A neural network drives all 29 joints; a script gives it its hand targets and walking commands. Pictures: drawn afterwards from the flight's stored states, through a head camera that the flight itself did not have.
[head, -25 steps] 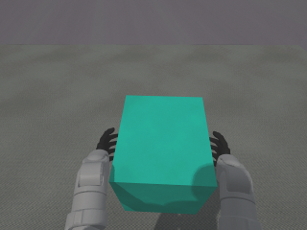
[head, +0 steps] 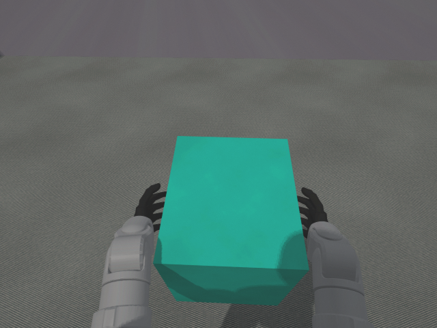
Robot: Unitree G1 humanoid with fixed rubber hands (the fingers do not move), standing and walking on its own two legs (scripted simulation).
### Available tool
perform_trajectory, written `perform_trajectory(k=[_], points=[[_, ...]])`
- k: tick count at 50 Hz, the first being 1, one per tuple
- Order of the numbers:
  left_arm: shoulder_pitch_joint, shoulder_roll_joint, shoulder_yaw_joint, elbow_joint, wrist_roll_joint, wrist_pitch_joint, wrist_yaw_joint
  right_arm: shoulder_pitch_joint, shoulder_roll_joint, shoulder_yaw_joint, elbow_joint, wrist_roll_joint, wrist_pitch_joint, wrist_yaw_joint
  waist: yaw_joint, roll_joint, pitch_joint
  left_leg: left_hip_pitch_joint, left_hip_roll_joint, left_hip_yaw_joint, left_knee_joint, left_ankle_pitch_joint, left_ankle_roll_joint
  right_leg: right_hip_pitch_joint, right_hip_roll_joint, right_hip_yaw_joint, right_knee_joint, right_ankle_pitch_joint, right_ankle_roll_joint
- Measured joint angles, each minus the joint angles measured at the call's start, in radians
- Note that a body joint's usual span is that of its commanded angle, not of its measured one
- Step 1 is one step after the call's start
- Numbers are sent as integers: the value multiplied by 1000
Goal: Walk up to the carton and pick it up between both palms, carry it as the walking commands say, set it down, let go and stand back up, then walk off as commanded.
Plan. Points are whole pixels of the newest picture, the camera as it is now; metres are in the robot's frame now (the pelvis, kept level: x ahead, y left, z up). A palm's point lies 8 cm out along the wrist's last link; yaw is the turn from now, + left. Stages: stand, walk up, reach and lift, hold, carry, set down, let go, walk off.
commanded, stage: reach and lift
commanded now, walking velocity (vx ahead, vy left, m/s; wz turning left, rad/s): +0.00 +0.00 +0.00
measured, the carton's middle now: (229, 223) +0.33 +0.01 -0.02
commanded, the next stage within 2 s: hold in 0.44 s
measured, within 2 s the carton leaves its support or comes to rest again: neither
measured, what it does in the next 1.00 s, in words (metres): stands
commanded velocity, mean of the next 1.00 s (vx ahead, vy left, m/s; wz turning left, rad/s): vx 0.00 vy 0.00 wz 0.00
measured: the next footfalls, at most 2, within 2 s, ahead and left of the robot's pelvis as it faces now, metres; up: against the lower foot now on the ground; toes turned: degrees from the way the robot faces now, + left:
left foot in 1.70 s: +0.04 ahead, +0.04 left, +0.00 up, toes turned +5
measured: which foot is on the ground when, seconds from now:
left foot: down 0.00-1.00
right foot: down 0.00-1.00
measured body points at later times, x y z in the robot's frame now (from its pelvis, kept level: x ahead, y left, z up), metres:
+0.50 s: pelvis +0.00 +0.01 +0.00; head -0.04 +0.00 +0.45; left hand +0.28 +0.16 +0.04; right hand +0.28 -0.16 +0.04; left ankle -0.01 +0.12 -0.75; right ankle +0.03 -0.12 -0.75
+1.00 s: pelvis -0.01 +0.00 +0.00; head -0.04 -0.01 +0.45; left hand +0.28 +0.16 +0.04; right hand +0.28 -0.16 +0.04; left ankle -0.01 +0.12 -0.75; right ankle +0.03 -0.12 -0.75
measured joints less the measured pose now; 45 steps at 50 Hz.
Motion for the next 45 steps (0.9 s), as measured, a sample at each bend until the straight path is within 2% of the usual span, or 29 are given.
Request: perform_trajectory(k=[24, 45], points=[[64, 7, -45, -44, -13, 16, 11, 59, -10, 37, -45, 8, 19, 1, -18, 0, -18, 5, -8, 7, 3, 0, 8, 2, -7, 9, 4, 1, 7], [36, 3, -26, -20, -8, 18, 12, 26, -5, 17, -20, -2, 23, 7, -17, 5, -10, -6, -8, 1, 30, -7, 5, -7, -5, 4, 30, -7, 3]])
